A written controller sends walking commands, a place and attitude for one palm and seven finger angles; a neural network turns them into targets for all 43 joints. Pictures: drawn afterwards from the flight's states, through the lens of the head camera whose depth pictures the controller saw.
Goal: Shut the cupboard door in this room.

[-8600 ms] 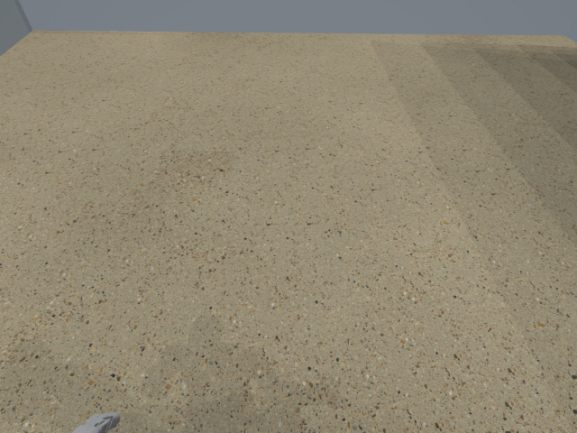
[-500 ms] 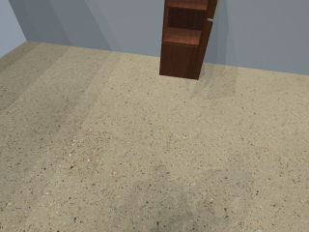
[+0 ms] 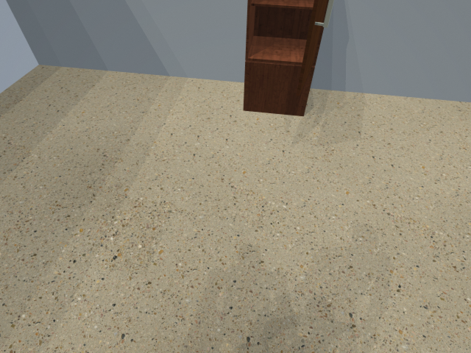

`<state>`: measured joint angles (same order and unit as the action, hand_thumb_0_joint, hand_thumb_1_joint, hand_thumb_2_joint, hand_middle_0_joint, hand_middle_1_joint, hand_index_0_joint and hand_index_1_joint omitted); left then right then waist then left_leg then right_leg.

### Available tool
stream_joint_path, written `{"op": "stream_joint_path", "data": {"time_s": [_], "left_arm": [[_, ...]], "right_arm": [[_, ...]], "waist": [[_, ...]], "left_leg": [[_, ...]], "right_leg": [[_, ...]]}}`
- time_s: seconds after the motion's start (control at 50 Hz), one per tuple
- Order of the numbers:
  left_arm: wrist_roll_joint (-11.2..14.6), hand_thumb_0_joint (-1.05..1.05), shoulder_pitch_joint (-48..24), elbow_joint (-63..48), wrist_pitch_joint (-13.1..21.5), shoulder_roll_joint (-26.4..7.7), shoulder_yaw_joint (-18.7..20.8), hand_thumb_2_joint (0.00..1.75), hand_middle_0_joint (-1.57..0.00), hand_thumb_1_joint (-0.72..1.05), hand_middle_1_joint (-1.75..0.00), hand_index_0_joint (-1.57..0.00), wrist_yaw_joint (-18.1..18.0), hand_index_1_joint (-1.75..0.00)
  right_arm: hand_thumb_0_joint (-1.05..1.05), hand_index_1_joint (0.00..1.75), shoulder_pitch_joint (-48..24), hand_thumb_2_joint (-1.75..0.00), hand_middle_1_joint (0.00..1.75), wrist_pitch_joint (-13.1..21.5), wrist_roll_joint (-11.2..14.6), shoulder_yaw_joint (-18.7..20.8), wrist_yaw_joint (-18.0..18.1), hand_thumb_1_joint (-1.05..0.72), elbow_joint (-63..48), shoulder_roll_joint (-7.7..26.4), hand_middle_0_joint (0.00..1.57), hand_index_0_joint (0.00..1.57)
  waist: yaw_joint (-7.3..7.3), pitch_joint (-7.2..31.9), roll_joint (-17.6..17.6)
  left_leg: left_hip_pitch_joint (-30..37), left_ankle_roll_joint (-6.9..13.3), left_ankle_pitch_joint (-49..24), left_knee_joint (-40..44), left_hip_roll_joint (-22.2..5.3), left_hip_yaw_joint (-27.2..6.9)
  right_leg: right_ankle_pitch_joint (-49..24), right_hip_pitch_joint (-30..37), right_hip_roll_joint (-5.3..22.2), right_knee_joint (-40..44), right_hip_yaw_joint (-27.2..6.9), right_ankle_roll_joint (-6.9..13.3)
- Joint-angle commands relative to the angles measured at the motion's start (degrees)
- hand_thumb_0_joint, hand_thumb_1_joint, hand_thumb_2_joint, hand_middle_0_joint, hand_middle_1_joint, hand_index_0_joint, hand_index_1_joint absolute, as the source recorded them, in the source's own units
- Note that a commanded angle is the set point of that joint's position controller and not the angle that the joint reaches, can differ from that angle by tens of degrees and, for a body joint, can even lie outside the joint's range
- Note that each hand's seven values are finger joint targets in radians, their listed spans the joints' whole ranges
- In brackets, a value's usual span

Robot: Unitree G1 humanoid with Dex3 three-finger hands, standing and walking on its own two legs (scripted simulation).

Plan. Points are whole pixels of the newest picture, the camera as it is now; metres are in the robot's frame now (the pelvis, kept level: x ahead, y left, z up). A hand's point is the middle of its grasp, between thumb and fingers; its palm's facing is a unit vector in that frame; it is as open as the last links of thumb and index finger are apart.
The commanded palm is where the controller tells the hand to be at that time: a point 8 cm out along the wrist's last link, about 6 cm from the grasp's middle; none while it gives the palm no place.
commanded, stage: stand and wait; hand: left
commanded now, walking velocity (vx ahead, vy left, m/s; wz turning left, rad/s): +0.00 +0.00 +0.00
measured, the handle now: (324, 8) +1.48 -0.30 +0.07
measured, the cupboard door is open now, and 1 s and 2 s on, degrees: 77 77 77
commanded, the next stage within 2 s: turn or walk to find it in 0.12 s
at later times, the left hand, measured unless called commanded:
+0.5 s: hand out of the picture +0.00 +0.18 -0.19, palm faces +0.14 -0.97 -0.22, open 7.3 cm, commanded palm none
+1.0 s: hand out of the picture +0.05 +0.20 -0.16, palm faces +0.31 -0.91 -0.28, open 7.3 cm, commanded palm none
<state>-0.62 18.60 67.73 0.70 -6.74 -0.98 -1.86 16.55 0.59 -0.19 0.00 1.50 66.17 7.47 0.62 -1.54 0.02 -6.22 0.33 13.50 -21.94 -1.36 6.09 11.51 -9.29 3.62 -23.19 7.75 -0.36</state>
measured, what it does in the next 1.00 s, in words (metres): steps on the spot, turning left: right foot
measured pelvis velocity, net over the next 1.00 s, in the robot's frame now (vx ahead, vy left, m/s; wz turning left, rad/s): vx -0.01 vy -0.03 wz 0.33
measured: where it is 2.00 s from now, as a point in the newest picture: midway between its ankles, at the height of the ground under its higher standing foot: outside the picture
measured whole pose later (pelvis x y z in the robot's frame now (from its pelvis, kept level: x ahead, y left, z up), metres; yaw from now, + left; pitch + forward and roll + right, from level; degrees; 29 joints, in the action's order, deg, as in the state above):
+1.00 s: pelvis -0.01 -0.03 -0.01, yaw +19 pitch +1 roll +1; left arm -0.5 6.2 52.6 -1.1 -12.2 2.5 -0.9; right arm 12.5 -1.6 -1.4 3.6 0.1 55.2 11.8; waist -1.9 -3.3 -1.4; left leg -17.9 -0.9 13.3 -30.3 1.9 -4.1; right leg 18.9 -17.4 2.7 -35.3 1.4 -4.2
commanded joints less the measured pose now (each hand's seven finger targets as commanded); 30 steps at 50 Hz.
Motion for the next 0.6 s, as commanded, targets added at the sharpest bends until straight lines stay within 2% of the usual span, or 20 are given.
{"op": "stream_joint_path", "data": {"time_s": [0.0,0.1,0.16,0.22,0.28,0.34,0.38,0.42,0.44,0.46,0.48,0.5,0.52,0.54,0.56,0.58], "left_arm": [[0.1,0.00,3.2,-1.5,0.4,-5.4,1.2,0.90,-0.20,0.90,-0.30,-0.20,-0.5,-0.30],[0.1,0.00,2.9,-1.9,0.3,-5.0,1.4,0.90,-0.20,0.90,-0.30,-0.20,-0.6,-0.30],[0.2,0.00,2.1,-2.6,-0.1,-5.7,1.9,0.90,-0.20,0.90,-0.30,-0.20,-0.7,-0.30],[0.1,0.00,1.3,-4.0,-0.5,-6.5,2.8,0.90,-0.20,0.90,-0.30,-0.20,-0.8,-0.30],[-0.1,0.00,0.3,-5.5,-0.9,-7.2,3.6,0.90,-0.20,0.90,-0.30,-0.20,-0.8,-0.30],[-0.3,0.00,-0.2,-7.0,-0.9,-8.5,4.4,0.90,-0.20,0.90,-0.30,-0.20,-0.8,-0.30],[-0.4,0.00,-0.7,-8.1,-1.1,-10.1,5.1,0.90,-0.20,0.90,-0.30,-0.20,-0.8,-0.30],[-0.6,0.00,-1.8,-9.8,-1.2,-11.8,5.8,0.90,-0.20,0.90,-0.30,-0.20,-0.8,-0.30],[-0.7,0.00,-2.7,-10.5,-1.2,-12.1,5.9,0.90,-0.20,0.90,-0.30,-0.20,-0.8,-0.30],[-0.9,0.00,-3.9,-11.1,-1.1,-12.5,6.1,0.90,-0.20,0.90,-0.30,-0.20,-0.8,-0.30],[-1.1,0.00,-4.7,-11.8,-1.2,-12.3,6.2,0.90,-0.20,0.90,-0.30,-0.20,-0.9,-0.30],[-1.3,0.00,-5.7,-12.3,-1.2,-12.6,6.3,0.90,-0.20,0.90,-0.30,-0.20,-0.8,-0.30],[-1.1,0.00,-6.1,-12.6,-1.3,-12.6,6.3,0.90,-0.20,0.90,-0.30,-0.20,-0.5,-0.30],[-0.8,0.00,-6.6,-13.2,-1.7,-11.7,6.3,0.90,-0.20,0.90,-0.30,-0.20,-0.3,-0.30],[-0.1,0.00,-6.7,-14.5,-2.1,-8.8,5.9,0.90,-0.20,0.90,-0.30,-0.20,0.1,-0.30],[-0.3,0.00,-9.9,-16.3,-2.3,-8.1,5.3,0.90,-0.20,0.90,-0.30,-0.20,0.2,-0.30]], "right_arm": [[0.00,0.30,4.6,-0.90,0.30,0.8,-0.1,0.8,0.5,-0.90,-0.7,4.5,0.20,0.20],[0.00,0.30,5.6,-0.90,0.30,0.9,-0.2,0.8,0.6,-0.90,-0.2,3.8,0.20,0.20],[0.00,0.30,5.8,-0.90,0.30,0.4,-0.3,1.1,0.4,-0.90,-0.6,3.8,0.20,0.20],[0.00,0.30,5.1,-0.90,0.30,-0.1,-0.4,1.7,0.3,-0.90,-1.5,4.6,0.20,0.20],[0.00,0.30,4.3,-0.90,0.30,-0.6,-0.5,2.4,0.1,-0.90,-3.0,5.4,0.20,0.20],[0.00,0.30,3.8,-0.90,0.30,-1.0,-0.6,2.8,-0.3,-0.90,-4.5,5.3,0.20,0.20],[0.00,0.30,3.6,-0.90,0.30,-1.5,-0.7,3.1,-0.5,-0.90,-5.8,5.1,0.20,0.20],[0.00,0.30,3.5,-0.90,0.30,-1.9,-0.9,3.6,-0.7,-0.90,-6.8,4.7,0.20,0.20],[0.00,0.30,3.0,-0.90,0.30,-2.1,-0.9,3.8,-0.8,-0.90,-7.3,4.9,0.20,0.20],[0.00,0.30,2.8,-0.90,0.30,-2.2,-1.0,4.0,-0.9,-0.90,-7.9,5.0,0.20,0.20],[0.00,0.30,2.1,-0.90,0.30,-2.3,-0.9,4.1,-1.1,-0.90,-8.6,5.2,0.20,0.20],[0.00,0.30,2.0,-0.90,0.30,-2.1,-0.8,4.1,-1.3,-0.90,-8.9,4.8,0.20,0.20],[0.00,0.30,2.4,-0.90,0.30,-1.9,-0.7,4.1,-1.4,-0.90,-9.1,5.2,0.20,0.20],[0.00,0.30,4.4,-0.90,0.30,-1.4,-0.8,4.3,-1.5,-0.90,-9.3,6.5,0.20,0.20],[0.00,0.30,5.5,-0.90,0.30,-0.9,-1.3,4.9,-1.3,-0.90,-9.5,10.5,0.20,0.20],[0.00,0.30,6.5,-0.90,0.30,-0.7,-1.6,5.5,-0.8,-0.90,-9.3,13.3,0.20,0.20]], "waist": [[-0.23,-4.6,-0.5],[-0.09,-4.7,-0.7],[0.01,-5.2,-0.9],[0.15,-4.5,-1.7],[0.26,-4.2,-0.8],[0.14,-2.9,1.9],[0.10,-1.9,5.7],[-0.09,-0.5,9.7],[-0.11,-0.1,9.9],[-0.48,0.2,10.0],[-0.51,-0.1,9.0],[-0.99,-0.5,7.7],[-1.51,0.0,5.2],[-2.69,0.8,-0.9],[-3.15,-0.6,-14.8],[-4.38,-1.7,-18.8]], "left_leg": [[-5.2,0.3,-4.3,5.8,-6.2,-5.4],[-5.8,0.4,-3.5,6.1,-6.1,-5.4],[-8.1,0.3,-4.8,4.4,-5.9,-5.7],[-10.5,0.8,-5.8,2.9,-6.3,-6.9],[-13.3,1.3,-4.2,1.5,-6.4,-8.5],[-15.8,1.0,-2.7,-2.2,-4.8,-7.6],[-17.1,0.2,0.0,-7.4,-2.8,-5.4],[-15.9,-0.6,3.1,-15.1,-2.0,-2.9],[-15.7,-0.9,7.4,-19.3,-2.0,-2.6],[-16.0,-1.2,9.8,-21.8,-2.6,-2.5],[-15.1,-1.3,11.1,-22.9,-3.3,-2.2],[-14.2,-1.5,10.6,-20.1,-3.9,-2.1],[-11.6,-1.4,7.0,-15.2,-3.8,-2.2],[-8.9,0.1,-0.6,-6.4,-6.1,-7.7],[-7.9,3.9,-8.1,1.9,-13.7,-22.5],[-7.1,8.5,-10.6,8.2,-19.8,-30.9]], "right_leg": [[-3.3,-0.8,4.8,4.5,-5.5,0.5],[-3.0,-1.0,4.6,4.1,-5.6,0.6],[-2.9,-0.5,4.8,2.0,-4.5,0.5],[-1.7,-0.7,5.0,-0.9,-3.2,0.3],[1.2,-1.2,5.3,-2.3,-2.6,0.3],[3.3,-0.9,8.0,-1.6,-3.9,1.2],[6.4,-1.4,11.6,0.9,-6.0,3.3],[8.3,-3.6,16.6,4.2,-8.5,6.0],[7.6,-4.7,18.4,5.1,-9.1,7.3],[5.1,-5.0,19.4,4.7,-8.4,8.0],[4.1,-7.0,20.0,4.2,-7.4,8.0],[1.5,-7.5,19.6,1.7,-5.5,7.5],[0.1,-8.5,18.1,-2.3,-2.9,5.9],[3.0,-11.3,14.0,-9.5,0.8,2.8],[11.5,-17.7,5.2,-20.9,4.5,-1.7],[21.8,-21.9,1.4,-32.9,1.1,-2.7]]}}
